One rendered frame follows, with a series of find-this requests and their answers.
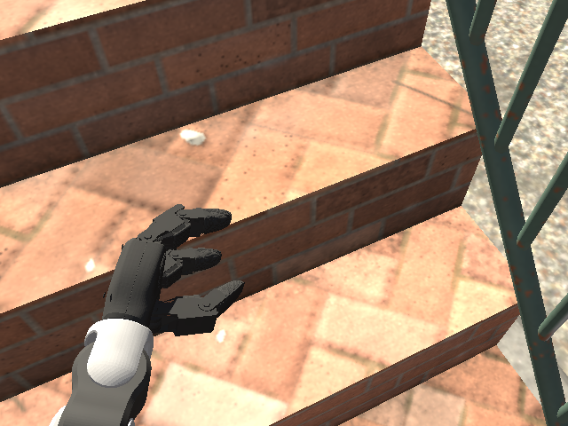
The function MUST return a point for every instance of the left robot forearm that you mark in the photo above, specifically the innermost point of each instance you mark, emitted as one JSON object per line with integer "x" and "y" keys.
{"x": 110, "y": 376}

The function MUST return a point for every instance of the robot left hand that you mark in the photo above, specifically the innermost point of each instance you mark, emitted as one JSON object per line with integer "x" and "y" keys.
{"x": 151, "y": 262}

